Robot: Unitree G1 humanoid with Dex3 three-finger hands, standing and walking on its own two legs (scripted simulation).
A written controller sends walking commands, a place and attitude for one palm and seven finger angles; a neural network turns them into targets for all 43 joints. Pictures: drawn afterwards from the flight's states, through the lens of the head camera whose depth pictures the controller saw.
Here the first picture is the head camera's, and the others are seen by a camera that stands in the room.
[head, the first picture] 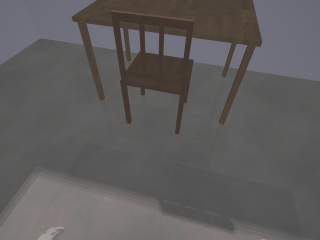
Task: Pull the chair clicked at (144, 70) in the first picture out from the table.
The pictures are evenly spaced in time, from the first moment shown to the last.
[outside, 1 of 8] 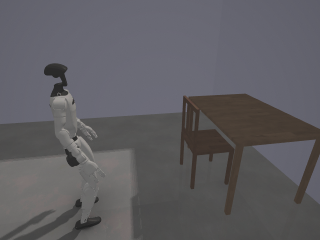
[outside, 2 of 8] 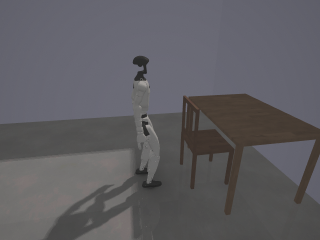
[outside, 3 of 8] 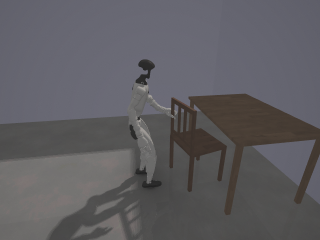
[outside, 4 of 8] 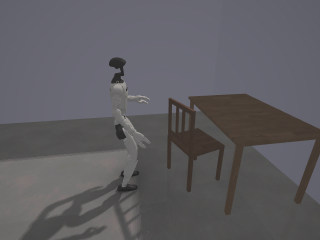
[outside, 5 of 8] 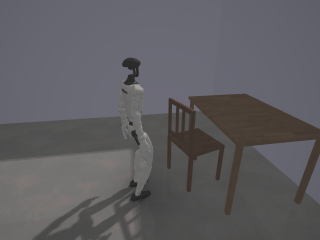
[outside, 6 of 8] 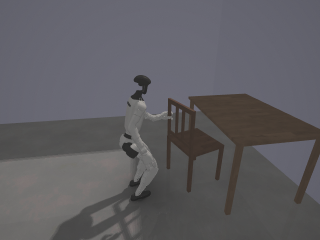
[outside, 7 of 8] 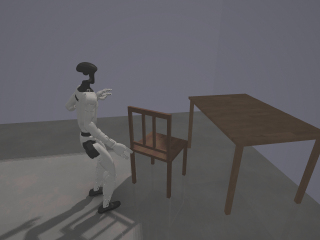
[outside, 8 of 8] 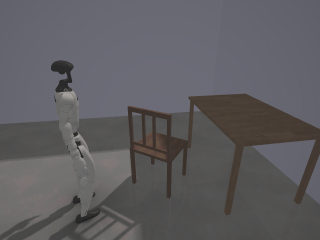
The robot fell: no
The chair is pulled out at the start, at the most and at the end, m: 0.00 0.50 0.50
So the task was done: yes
